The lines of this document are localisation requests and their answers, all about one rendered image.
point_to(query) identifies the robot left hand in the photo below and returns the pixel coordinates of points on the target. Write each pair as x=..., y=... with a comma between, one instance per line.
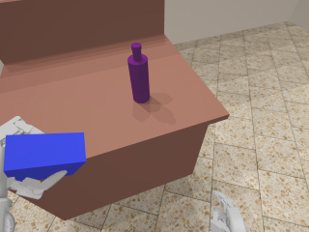
x=29, y=187

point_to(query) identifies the sponge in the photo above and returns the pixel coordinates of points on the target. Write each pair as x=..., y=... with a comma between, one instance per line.
x=40, y=155

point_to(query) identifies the robot left forearm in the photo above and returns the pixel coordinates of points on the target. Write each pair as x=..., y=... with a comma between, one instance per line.
x=7, y=221

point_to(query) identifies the robot right hand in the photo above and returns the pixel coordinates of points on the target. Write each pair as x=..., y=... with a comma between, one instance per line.
x=229, y=221

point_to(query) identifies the table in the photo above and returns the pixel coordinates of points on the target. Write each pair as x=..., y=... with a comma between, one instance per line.
x=66, y=70

